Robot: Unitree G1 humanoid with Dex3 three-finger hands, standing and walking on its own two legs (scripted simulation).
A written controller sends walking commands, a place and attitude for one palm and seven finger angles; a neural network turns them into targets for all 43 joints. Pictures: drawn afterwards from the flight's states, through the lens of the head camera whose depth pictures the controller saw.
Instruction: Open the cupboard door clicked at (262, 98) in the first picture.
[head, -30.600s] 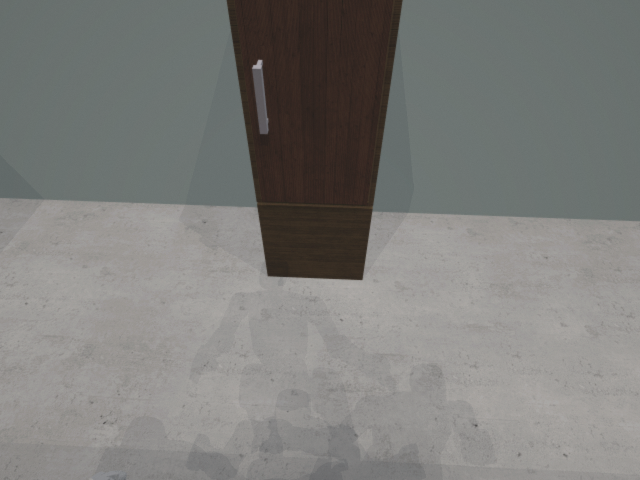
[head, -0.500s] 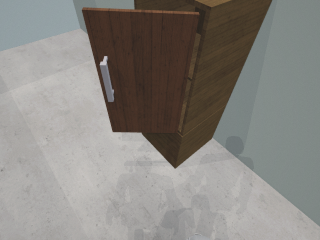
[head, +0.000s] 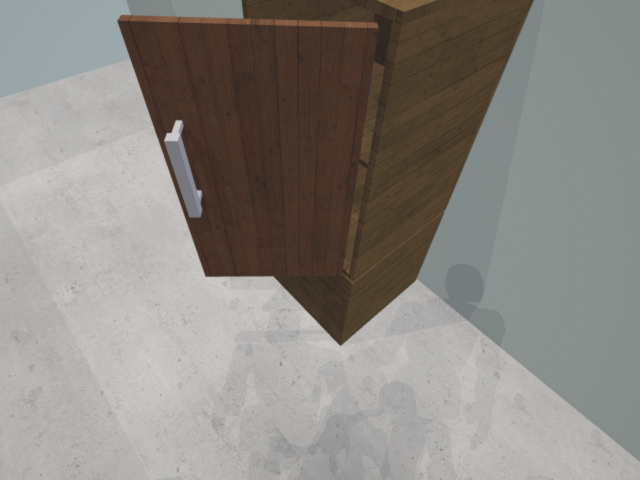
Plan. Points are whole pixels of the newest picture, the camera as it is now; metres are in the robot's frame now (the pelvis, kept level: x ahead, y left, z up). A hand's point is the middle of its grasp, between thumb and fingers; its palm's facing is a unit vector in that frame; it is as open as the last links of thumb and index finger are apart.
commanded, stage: come to a stop and stand still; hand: left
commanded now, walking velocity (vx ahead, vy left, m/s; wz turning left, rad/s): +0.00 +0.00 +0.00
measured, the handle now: (187, 171) +0.57 +0.26 +0.03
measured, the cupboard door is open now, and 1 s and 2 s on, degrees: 50 50 50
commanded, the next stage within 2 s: look again from close up in 1.16 s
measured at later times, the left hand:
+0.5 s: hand out of the picture +0.01 +0.16 -0.15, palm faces +0.01 -0.97 -0.26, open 7.4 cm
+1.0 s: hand out of the picture +0.03 +0.13 -0.16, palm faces +0.01 -0.97 -0.25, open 7.3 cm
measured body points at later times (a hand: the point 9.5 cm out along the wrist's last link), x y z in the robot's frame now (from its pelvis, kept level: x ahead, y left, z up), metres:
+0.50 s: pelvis -0.01 -0.02 +0.01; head +0.00 -0.06 +0.46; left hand +0.01 +0.21 -0.13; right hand +0.03 -0.25 -0.16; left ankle -0.03 +0.09 -0.73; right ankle +0.01 -0.12 -0.73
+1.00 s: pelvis +0.01 -0.05 +0.01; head +0.02 -0.08 +0.46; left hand +0.03 +0.18 -0.14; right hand -0.03 -0.26 -0.16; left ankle -0.03 +0.09 -0.73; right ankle +0.01 -0.12 -0.73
